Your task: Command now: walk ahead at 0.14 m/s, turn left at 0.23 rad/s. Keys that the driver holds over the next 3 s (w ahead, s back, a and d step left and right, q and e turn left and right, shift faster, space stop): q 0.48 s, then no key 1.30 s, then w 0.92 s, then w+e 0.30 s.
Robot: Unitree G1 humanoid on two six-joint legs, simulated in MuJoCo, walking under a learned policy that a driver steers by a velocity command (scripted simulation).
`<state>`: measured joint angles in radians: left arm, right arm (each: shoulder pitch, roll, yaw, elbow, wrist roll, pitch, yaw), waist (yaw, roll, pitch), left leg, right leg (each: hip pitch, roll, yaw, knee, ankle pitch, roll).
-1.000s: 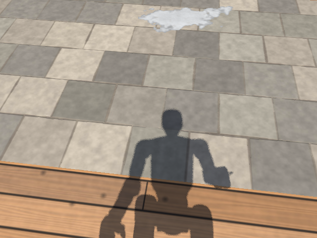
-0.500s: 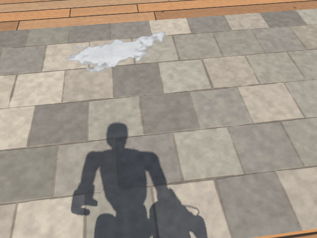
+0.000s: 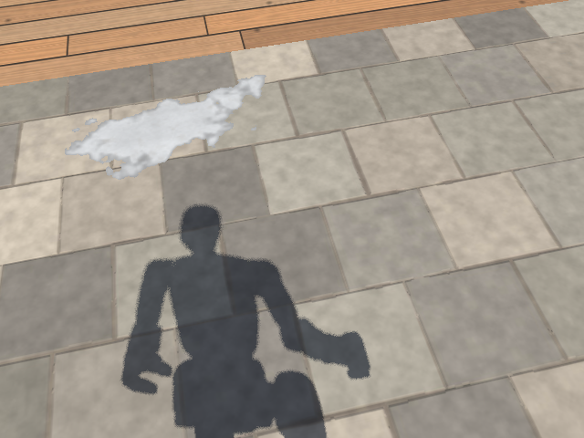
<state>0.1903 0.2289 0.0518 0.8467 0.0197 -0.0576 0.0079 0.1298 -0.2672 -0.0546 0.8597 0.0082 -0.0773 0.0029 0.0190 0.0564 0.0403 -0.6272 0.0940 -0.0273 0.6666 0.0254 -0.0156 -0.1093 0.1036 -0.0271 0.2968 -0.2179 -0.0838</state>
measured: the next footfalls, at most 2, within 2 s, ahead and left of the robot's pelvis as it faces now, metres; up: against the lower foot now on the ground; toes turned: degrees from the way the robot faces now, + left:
left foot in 0.12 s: +0.20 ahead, +0.12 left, +0.00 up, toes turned +4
right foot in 0.54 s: +0.20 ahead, -0.11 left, +0.00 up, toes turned +22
